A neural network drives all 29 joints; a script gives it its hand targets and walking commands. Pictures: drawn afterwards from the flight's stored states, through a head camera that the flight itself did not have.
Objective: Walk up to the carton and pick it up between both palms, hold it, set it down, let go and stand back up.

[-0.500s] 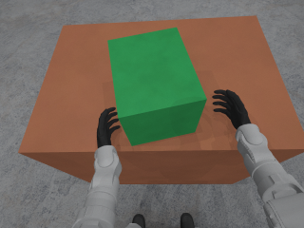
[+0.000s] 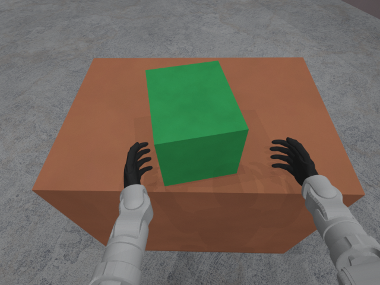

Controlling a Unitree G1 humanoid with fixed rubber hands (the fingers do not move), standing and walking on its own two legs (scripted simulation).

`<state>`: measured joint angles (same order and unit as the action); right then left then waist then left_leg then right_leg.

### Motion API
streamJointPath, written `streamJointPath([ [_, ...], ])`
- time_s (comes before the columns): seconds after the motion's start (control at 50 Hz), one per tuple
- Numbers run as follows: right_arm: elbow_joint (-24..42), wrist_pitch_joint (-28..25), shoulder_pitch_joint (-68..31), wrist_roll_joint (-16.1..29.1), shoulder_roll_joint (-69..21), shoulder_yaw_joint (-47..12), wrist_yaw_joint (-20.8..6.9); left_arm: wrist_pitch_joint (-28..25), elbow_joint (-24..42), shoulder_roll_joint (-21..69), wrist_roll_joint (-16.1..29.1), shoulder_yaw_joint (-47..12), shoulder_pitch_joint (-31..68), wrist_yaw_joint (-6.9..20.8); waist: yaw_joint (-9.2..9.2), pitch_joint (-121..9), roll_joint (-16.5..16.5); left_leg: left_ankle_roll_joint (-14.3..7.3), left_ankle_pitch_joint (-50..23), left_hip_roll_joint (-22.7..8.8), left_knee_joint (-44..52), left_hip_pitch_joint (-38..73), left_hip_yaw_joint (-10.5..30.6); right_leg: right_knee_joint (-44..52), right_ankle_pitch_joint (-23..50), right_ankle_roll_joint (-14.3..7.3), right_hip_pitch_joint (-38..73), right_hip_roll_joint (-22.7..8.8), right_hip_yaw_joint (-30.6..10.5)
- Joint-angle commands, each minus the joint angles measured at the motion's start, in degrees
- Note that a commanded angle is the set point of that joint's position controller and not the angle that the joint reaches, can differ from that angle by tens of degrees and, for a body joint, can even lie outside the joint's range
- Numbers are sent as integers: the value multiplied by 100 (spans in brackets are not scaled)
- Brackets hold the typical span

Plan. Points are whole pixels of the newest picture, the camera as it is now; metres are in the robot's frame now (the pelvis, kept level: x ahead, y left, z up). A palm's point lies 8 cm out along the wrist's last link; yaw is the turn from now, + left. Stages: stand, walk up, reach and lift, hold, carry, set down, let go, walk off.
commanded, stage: set down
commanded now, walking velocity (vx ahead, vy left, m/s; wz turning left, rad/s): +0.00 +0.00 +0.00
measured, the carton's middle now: (191, 122) +0.52 +0.06 +0.01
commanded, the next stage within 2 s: none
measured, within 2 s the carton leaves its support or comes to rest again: neither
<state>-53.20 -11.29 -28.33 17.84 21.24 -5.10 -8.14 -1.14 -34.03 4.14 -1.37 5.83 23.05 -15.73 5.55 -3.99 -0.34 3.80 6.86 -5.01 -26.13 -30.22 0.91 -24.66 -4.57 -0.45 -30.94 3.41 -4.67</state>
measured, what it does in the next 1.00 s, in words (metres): stands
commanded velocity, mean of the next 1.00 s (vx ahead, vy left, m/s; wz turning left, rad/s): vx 0.00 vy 0.00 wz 0.00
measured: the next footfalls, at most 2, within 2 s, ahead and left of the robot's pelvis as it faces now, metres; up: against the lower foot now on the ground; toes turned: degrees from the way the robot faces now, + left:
none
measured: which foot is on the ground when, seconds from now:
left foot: down 0.00-1.00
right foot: down 0.00-1.00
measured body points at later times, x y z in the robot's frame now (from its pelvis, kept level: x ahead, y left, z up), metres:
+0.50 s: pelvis +0.03 -0.01 +0.01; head +0.04 -0.01 +0.46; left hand +0.28 +0.18 +0.02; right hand +0.33 -0.22 +0.00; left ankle +0.06 +0.17 -0.73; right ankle +0.07 -0.11 -0.73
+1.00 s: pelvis +0.03 +0.00 +0.01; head +0.02 +0.01 +0.46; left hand +0.26 +0.18 +0.01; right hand +0.28 -0.22 +0.00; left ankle +0.06 +0.17 -0.73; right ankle +0.07 -0.11 -0.73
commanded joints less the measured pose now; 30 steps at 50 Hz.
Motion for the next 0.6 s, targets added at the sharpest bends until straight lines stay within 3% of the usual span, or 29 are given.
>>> streamJointPath([
  [0.0, 1710, -350, -1037, 54, 1059, 572, -52, 29, 2083, -661, 146, -3, 551, 52, 44, -2456, -585, -277, 418, 553, 685, 1530, -424, 449, -1167, -176, 2702, -42, 307],
  [0.04, 1955, -454, -957, 73, 1018, 632, -52, -7, 2267, -562, 139, -141, 449, 74, -40, -2428, -508, -252, 244, 567, 671, 1580, -394, 441, -877, -181, 2683, -36, 349],
  [0.12, 2544, -581, -264, 120, 957, 577, -50, -86, 2597, -588, 107, -165, -300, 191, -145, -2398, -694, -309, -84, 640, 675, 1495, -392, 382, -179, -148, 3162, -65, 268],
  [0.14, 2648, -567, -281, 143, 921, 526, -31, -94, 2583, -634, 84, -108, -254, 212, -83, -2331, -707, -324, -49, 658, 690, 1495, -419, 415, -261, -122, 3127, -87, 223],
  [0.22, 2901, -633, 509, 134, 984, 680, -42, -148, 3300, -570, 154, -298, -982, 236, -310, -2195, -831, -340, -318, 618, 728, 1718, -333, 404, 178, -137, 3290, -64, 270],
  [0.3, 3106, -624, 987, 83, 904, 690, 13, -124, 3423, -621, 220, -394, -1408, 314, -452, -1862, -942, -382, -289, 663, 780, 1696, -335, 465, 317, -81, 3337, -113, 183],
  [0.34, 3227, -637, 1312, 93, 881, 651, 25, -108, 3656, -589, 158, -373, -1799, 303, -429, -1698, -931, -388, -332, 658, 820, 1762, -322, 500, 281, -85, 3367, -124, 180],
  [0.38, 3223, -594, 1204, 100, 875, 667, 20, -63, 3722, -596, 157, -455, -1679, 273, -430, -1439, -804, -386, -156, 659, 845, 1713, -331, 537, -15, -86, 3145, -140, 156],
  [0.44, 3258, -490, 1796, 88, 896, 766, -25, 52, 3915, -532, 212, -552, -2176, 229, -432, -1022, -828, -375, 20, 603, 918, 1955, -367, 697, -602, -111, 2875, -108, 205],
  [0.5, 3527, -394, 1505, 48, 789, 737, -9, 127, 3835, -685, 198, -550, -1823, 211, -344, -869, -698, -389, 405, 642, 911, 1859, -451, 793, -1227, -115, 2595, -177, 139],
  [0.54, 3658, -316, 1698, 4, 758, 787, 7, 196, 3813, -710, 248, -588, -1939, 213, -361, -686, -808, -389, 496, 622, 884, 1990, -476, 886, -1548, -88, 2447, -208, 88],
  [0.58, 3843, -218, 1613, 17, 815, 789, -14, 245, 3876, -824, 268, -539, -1733, 153, -236, -705, -814, -399, 723, 610, 923, 1952, -522, 886, -1922, -104, 2362, -224, 71],
])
